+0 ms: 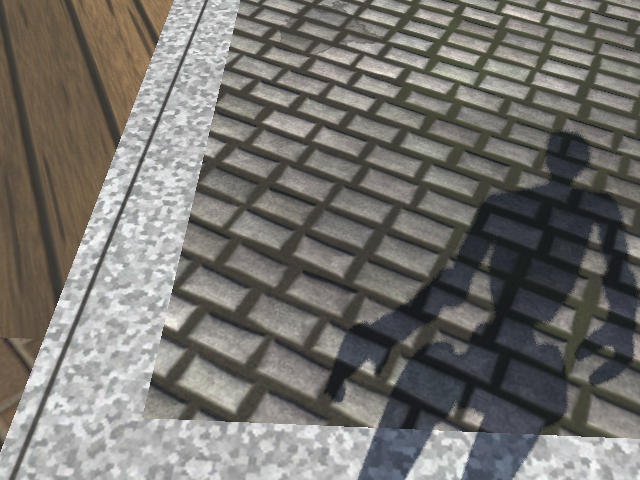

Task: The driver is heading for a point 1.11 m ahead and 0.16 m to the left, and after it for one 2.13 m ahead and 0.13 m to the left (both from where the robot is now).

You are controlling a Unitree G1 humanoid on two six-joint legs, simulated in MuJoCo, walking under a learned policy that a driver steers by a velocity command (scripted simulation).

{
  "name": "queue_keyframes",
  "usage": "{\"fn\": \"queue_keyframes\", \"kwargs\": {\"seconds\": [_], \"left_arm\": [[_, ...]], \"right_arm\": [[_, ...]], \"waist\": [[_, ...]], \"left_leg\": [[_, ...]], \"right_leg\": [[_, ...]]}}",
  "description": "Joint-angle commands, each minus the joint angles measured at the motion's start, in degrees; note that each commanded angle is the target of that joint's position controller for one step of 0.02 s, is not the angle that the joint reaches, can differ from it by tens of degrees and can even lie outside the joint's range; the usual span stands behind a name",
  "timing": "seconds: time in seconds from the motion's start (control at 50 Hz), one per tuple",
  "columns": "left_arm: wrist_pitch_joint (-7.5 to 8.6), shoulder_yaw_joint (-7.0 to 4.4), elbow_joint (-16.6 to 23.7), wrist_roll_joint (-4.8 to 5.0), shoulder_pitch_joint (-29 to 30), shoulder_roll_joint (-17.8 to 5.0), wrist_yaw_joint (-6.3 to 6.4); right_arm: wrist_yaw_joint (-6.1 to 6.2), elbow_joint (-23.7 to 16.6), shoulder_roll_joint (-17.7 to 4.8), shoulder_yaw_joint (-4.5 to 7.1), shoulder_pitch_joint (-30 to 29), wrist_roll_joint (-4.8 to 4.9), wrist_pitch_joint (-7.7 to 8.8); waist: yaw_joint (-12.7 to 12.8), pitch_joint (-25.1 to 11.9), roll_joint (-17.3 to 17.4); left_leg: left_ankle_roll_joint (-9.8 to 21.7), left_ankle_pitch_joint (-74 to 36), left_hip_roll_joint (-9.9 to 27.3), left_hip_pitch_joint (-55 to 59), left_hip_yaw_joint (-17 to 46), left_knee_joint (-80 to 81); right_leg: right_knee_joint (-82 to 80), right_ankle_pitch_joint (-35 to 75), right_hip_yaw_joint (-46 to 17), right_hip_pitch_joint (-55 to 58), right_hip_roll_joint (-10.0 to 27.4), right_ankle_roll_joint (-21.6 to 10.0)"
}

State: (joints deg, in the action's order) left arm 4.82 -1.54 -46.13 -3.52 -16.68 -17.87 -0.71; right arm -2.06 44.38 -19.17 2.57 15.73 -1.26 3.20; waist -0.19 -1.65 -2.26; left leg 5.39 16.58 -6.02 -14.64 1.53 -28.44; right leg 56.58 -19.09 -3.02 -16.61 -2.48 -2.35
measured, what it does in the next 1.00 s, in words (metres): climbs, turning left: right foot 0.11 m higher, then left foot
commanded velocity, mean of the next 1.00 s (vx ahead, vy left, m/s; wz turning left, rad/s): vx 0.96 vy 0.00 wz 0.39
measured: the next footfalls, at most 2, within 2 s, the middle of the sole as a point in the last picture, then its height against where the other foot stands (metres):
right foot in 0.36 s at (350, 448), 0.11 m higher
left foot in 0.80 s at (212, 313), level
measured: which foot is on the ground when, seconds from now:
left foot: down 0.00-0.36, up 0.38-0.78, down 0.80-1.00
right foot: up 0.00-0.34, down 0.36-0.78, up 0.80-1.00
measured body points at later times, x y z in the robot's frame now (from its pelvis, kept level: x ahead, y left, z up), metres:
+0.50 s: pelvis +0.44 +0.02 +0.04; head +0.48 +0.02 +0.49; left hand +0.53 +0.31 -0.05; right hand +0.59 -0.23 -0.09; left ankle +0.21 +0.08 -0.50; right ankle +0.49 -0.06 -0.63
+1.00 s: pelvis +0.90 +0.21 +0.11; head +0.91 +0.21 +0.56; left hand +0.89 +0.49 -0.01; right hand +1.02 -0.04 -0.02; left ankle +0.80 +0.23 -0.63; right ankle +0.96 +0.08 -0.53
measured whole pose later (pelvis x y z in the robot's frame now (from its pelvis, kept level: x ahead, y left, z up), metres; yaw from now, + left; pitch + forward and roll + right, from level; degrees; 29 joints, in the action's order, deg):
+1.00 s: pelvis +0.90 +0.21 +0.11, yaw +21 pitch +0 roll +2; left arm 1.1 -2.8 -45.5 -1.0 -15.7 -15.3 -1.5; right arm -0.1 49.9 -15.6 2.9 23.2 -1.5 6.0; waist 0.0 0.1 -2.6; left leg 5.2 19.0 -6.1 -2.8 -8.3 -21.0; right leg 73.1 -12.0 -3.3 -36.8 5.3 -4.7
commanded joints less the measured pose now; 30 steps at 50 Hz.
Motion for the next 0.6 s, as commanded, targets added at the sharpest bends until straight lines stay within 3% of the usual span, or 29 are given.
{"fn": "queue_keyframes", "kwargs": {"seconds": [0.02, 0.04, 0.06, 0.1, 0.12, 0.14, 0.16, 0.18, 0.2, 0.22, 0.24, 0.26, 0.28, 0.3, 0.32, 0.34, 0.36, 0.38, 0.4, 0.42, 0.44, 0.46, 0.48, 0.5, 0.52, 0.54, 0.56, 0.58, 0.6], "left_arm": [[2.05, -0.34, 8.3, -1.17, 9.9, -6.3, -0.75], [1.34, 0.09, 8.8, -1.65, 10.0, -5.7, -1.03], [0.64, 0.62, 9.6, -1.94, 10.7, -4.3, -1.28], [-0.43, 1.24, 12.1, -2.01, 13.9, -3.6, -1.43], [-0.81, 1.76, 13.6, -1.85, 16.6, -2.2, -1.34], [-0.93, 2.0, 15.9, -1.66, 19.8, -2.4, -1.2], [-1.14, 2.28, 18.2, -1.57, 23.4, -1.4, -0.95], [-1.14, 2.53, 20.2, -1.63, 26.2, -0.9, -0.49], [-1.13, 2.94, 21.6, -3.13, 30.3, 0.2, 0.09], [0.04, 3.43, 24.7, -3.42, 38.7, 0.8, 0.41], [1.22, 4.35, 29.3, -2.59, 48.9, 3.1, 0.87], [1.94, 5.65, 33.9, -1.33, 55.4, 5.4, 0.89], [2.75, 6.49, 37.9, 0.05, 60.2, 6.4, 0.69], [2.72, 7.73, 37.8, 0.97, 54.6, 7.5, -0.49], [1.8, 7.43, 31.6, 2.0, 29.9, 7.8, -1.62], [0.14, 3.34, 23.0, 2.21, 5.6, 2.8, -1.07], [-3.14, -2.21, 18.1, 1.81, -17.5, -6.4, 1.5], [-2.53, -4.78, 14.5, 0.34, -20.6, -13.9, 2.4], [-3.48, -5.27, 12.8, 0.35, -17.9, -17.7, 2.96], [-2.64, -4.05, 13.4, 1.56, -6.5, -12.2, 2.68], [-1.64, -2.67, 12.9, 1.45, 1.4, -6.1, 2.19], [-0.98, -1.85, 11.1, 0.76, 4.7, -1.1, 1.84], [-0.37, -1.02, 8.0, 0.83, 4.5, 3.1, 1.6], [0.55, -0.55, 4.5, 0.7, 1.8, 6.0, 0.88], [1.62, -0.21, 0.9, 1.27, -1.1, 8.0, -0.04], [2.16, -0.18, -2.5, 1.71, -3.7, 9.1, -0.75], [2.45, -0.36, -4.0, 1.7, -3.6, 8.5, -1.49], [2.72, -0.07, -3.4, 1.96, -1.6, 8.9, -1.47], [2.89, -0.05, -3.6, 2.18, -0.3, 7.8, -1.15]], "right_arm": [[0.83, -0.3, -9.1, 2.84, 9.4, 0.7, -0.08], [1.2, -0.1, -8.0, 2.4, 8.9, 0.83, 0.13], [1.43, 0.3, -7.8, 2.34, 10.3, 0.79, 0.41], [1.71, 0.6, -8.1, 2.57, 12.1, 1.49, 1.01], [2.01, 1.4, -7.9, 2.54, 14.4, 1.13, 1.18], [2.25, 1.5, -7.7, 2.58, 15.4, 1.2, 1.38], [2.54, 2.1, -7.4, 2.4, 17.6, 0.62, 1.5], [2.93, 2.7, -7.5, 2.27, 19.1, 0.63, 1.54], [3.48, 4.7, -6.7, 2.39, 24.7, 0.51, 1.57], [4.54, 8.1, -6.1, 2.62, 36.7, -0.82, 1.97], [5.76, 12.1, -4.2, 2.45, 46.0, -2.16, 2.32], [6.75, 13.9, -3.2, 2.47, 47.9, -2.69, 2.03], [7.74, 14.3, -3.0, 2.65, 44.8, -3.1, 1.78], [7.74, 11.4, -2.0, 2.49, 33.0, -1.3, 0.84], [6.63, 4.3, -3.4, 2.42, 13.1, 1.65, 0.93], [4.56, 4.4, -9.9, 3.99, 13.4, 4.99, 2.46], [2.59, 2.7, -21.7, 7.77, 4.2, 6.0, 5.24], [1.14, 0.3, -9.5, 5.76, 0.0, 4.36, 8.07], [-0.73, -4.6, -7.2, 4.78, 0.1, 3.0, 8.32], [-1.04, -3.4, -3.5, 4.11, 4.6, 1.53, 7.25], [-1.0, -1.3, 0.1, 3.41, 8.6, 0.43, 5.42], [-1.05, 0.1, 3.2, 2.8, 9.9, -0.9, 3.51], [-1.19, -0.4, 5.8, 2.17, 8.2, -1.75, 1.79], [-0.94, -3.0, 9.0, 1.14, 5.9, -1.58, 0.91], [-0.36, -5.7, 11.4, 0.06, 1.9, -1.23, 0.56], [0.16, -7.9, 13.8, -1.33, -0.9, -1.13, 0.16], [0.63, -9.8, 12.7, -1.89, -5.2, -0.33, -0.64], [0.57, -12.0, 10.5, -2.01, -8.4, 0.25, -0.8], [0.37, -13.5, 7.2, -1.74, -12.7, 0.2, -0.78]], "waist": [[-3.1, 4.4, 2.0], [-2.0, 5.3, 2.6], [-2.1, 4.7, 5.5], [-1.5, 5.3, 4.6], [-2.2, 4.8, 6.7], [-2.4, 5.8, 5.7], [-3.3, 6.6, 7.4], [-3.6, 7.7, 6.7], [-6.6, 8.1, 5.9], [-13.8, 7.8, 6.3], [-19.3, 7.8, 9.1], [-19.7, 7.4, 10.6], [-18.0, 9.0, 10.8], [-10.0, 5.8, 1.0], [5.3, -4.1, 1.1], [14.8, -18.8, 5.0], [30.2, -30.4, 11.4], [25.3, -33.4, -12.2], [19.4, -33.3, -28.8], [10.4, -21.7, -23.3], [4.3, -10.9, -12.4], [0.7, -2.5, -4.1], [-1.4, 0.9, 0.2], [-2.4, 1.6, -3.2], [-2.9, 2.1, -5.3], [-4.2, 3.0, -5.1], [-4.5, 5.1, -3.0], [-5.0, 7.6, -1.9], [-4.7, 9.4, -2.4]], "left_leg": [[11.1, 9.3, 16.4, 20.9, 29.4, 17.5], [10.5, 4.7, 14.3, 17.9, 26.7, 18.4], [11.3, -3.7, 13.6, 18.3, 26.6, 17.5], [12.0, -15.5, 12.8, 15.8, 24.3, 17.0], [12.8, -19.4, 12.5, 15.9, 24.4, 16.6], [12.9, -21.1, 12.5, 14.9, 24.6, 17.4], [13.1, -23.6, 12.8, 16.9, 26.5, 16.1], [13.4, -24.4, 13.6, 20.8, 27.9, 14.6], [13.4, -32.1, 14.8, 32.7, 31.0, 8.4], [14.1, -47.0, 16.2, 50.7, 33.6, 2.4], [13.2, -57.8, 18.0, 60.6, 34.5, -0.6], [11.9, -63.4, 18.9, 59.5, 33.7, 3.0], [9.9, -62.2, 20.6, 52.0, 32.4, 10.5], [7.9, -64.2, 18.2, 30.7, 28.0, 19.6], [5.9, -67.1, 12.9, -3.1, 22.5, 21.9], [5.9, -77.3, 11.9, -22.1, 21.7, 7.3], [3.5, -84.0, 10.6, -20.7, 24.1, -10.5], [0.2, -8.4, 0.4, -19.3, 20.8, -40.5], [-0.2, -1.2, -3.4, -23.3, 16.3, -59.7], [-0.5, -4.5, -0.9, -27.2, 13.5, -64.5], [-0.9, -6.8, 1.8, -27.7, 9.0, -65.0], [-0.8, -6.2, 3.8, -28.6, 7.3, -65.7], [0.1, -6.0, 4.6, -29.7, 6.4, -68.5], [1.1, -4.0, 4.3, -32.4, 5.9, -73.9], [2.8, -1.0, 3.7, -38.0, 6.3, -79.4], [4.2, 1.1, 3.6, -42.7, 7.0, -80.8], [4.9, 3.9, 3.8, -43.4, 6.2, -73.8], [4.5, 1.5, 3.9, -39.4, 5.6, -61.7], [3.3, -2.7, 3.4, -35.3, 3.9, -51.1]], "right_leg": [[8.7, 4.7, -1.9, -32.5, 5.3, 1.5], [7.2, 5.0, -1.1, -31.1, 5.8, 2.6], [12.2, 3.8, 1.2, -32.8, 5.0, 3.1], [15.0, 1.5, 3.2, -36.6, 5.6, 4.0], [21.8, -1.5, 5.2, -39.6, 5.1, 4.1], [22.8, -2.4, 5.0, -42.6, 5.9, 4.2], [30.6, -6.3, 5.7, -49.1, 5.8, 3.8], [38.5, -10.9, 4.8, -58.7, 6.3, 3.2], [50.3, -18.9, 2.9, -72.6, 6.1, 1.7], [56.2, -30.9, 3.2, -91.7, 5.3, 0.6], [57.9, -43.2, 1.3, -104.0, 4.7, -0.1], [53.8, -48.7, 1.0, -103.6, 4.6, -0.8], [44.5, -50.4, 0.1, -97.5, 5.0, -1.1], [23.0, -32.7, 3.9, -66.3, 3.4, -1.2], [3.5, -2.6, 5.9, -10.5, -0.5, -2.1], [12.0, 9.6, 4.1, 34.3, -2.6, -2.6], [6.7, -5.3, -4.8, 47.7, 0.3, -3.7], [-5.4, -17.6, -28.2, 43.2, 18.9, -5.5], [-26.6, -2.2, -51.4, 34.5, 24.7, -2.1], [-29.8, 0.5, -52.0, 27.1, 24.2, -2.9], [-29.0, -0.6, -44.5, 16.4, 22.9, -5.4], [-27.9, -2.0, -37.5, 8.0, 20.6, -6.0], [-29.1, -10.2, -31.3, 1.4, 18.0, -6.2], [-29.6, -7.1, -27.5, -0.3, 18.7, -7.1], [-30.2, -2.0, -23.6, 0.6, 18.1, -6.6], [-31.9, 0.5, -18.5, 0.2, 17.2, -5.0], [-37.3, 0.0, -11.0, -2.7, 14.4, -3.0], [-41.6, 8.1, -4.5, -6.5, 12.8, -1.3], [-45.4, 17.9, 1.3, -8.0, 10.4, -0.3]]}}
